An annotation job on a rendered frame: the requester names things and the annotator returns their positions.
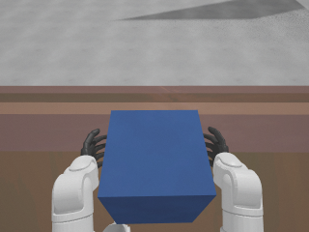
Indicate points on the left robot forearm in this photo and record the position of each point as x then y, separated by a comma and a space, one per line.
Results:
72, 200

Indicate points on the right robot forearm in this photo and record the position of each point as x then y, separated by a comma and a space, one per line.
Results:
241, 195

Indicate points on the left robot hand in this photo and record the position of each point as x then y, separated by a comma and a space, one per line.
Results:
90, 148

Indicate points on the right robot hand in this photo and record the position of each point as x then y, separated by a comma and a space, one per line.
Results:
218, 146

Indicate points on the carton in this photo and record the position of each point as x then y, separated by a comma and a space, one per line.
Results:
155, 167

